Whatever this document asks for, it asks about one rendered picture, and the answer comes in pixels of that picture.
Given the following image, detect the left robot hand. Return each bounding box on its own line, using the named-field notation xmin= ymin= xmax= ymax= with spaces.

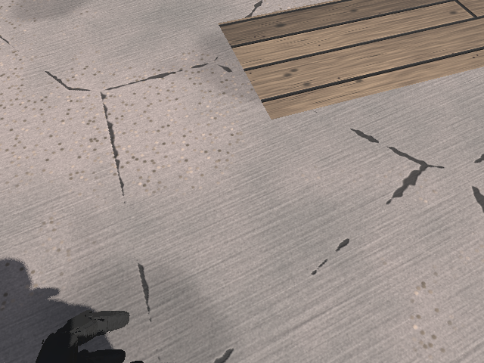
xmin=36 ymin=310 xmax=144 ymax=363

